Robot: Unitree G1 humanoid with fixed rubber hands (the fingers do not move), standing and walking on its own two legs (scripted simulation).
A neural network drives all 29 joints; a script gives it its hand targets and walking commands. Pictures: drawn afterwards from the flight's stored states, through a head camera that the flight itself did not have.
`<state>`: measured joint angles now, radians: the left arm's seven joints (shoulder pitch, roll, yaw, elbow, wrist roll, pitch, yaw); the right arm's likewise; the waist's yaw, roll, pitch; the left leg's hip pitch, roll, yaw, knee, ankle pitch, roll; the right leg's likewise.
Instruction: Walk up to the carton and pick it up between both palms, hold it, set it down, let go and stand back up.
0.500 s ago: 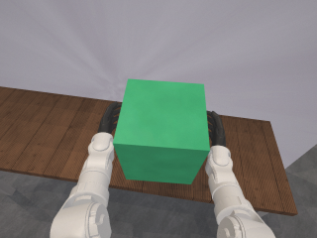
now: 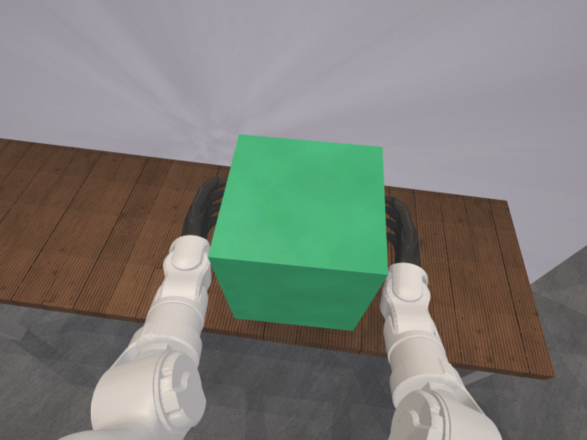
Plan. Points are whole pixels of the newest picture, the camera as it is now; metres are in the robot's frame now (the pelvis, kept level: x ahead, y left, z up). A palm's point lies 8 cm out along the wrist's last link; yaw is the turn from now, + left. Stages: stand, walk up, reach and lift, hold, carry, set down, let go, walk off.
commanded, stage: set down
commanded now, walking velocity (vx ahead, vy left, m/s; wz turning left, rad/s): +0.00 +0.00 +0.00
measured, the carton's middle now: (301, 241) +0.42 -0.01 -0.03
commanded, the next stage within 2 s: none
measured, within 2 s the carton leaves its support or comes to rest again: rests again in 0.76 s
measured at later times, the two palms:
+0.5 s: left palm (204, 230) +0.43 +0.14 -0.01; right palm (396, 251) +0.39 -0.16 +0.00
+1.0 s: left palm (215, 244) +0.42 +0.13 -0.04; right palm (398, 269) +0.38 -0.17 -0.04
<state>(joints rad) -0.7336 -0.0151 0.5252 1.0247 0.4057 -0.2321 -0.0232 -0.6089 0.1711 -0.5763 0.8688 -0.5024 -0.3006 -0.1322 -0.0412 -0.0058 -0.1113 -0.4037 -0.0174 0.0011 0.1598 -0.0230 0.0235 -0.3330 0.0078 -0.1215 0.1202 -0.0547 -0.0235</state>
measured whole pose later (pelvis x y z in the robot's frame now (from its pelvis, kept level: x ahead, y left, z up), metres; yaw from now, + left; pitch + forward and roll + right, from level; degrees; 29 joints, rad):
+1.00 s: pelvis +0.00 +0.00 -0.02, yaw -1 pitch +31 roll -1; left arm -0.79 0.00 0.51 1.15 0.38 -0.42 0.04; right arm -0.66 0.13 -0.64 0.97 -0.51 -0.47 -0.12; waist -0.04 0.01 -0.23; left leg -0.77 -0.01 0.01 0.25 -0.03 0.03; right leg -0.70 0.01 -0.11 0.21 -0.05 -0.02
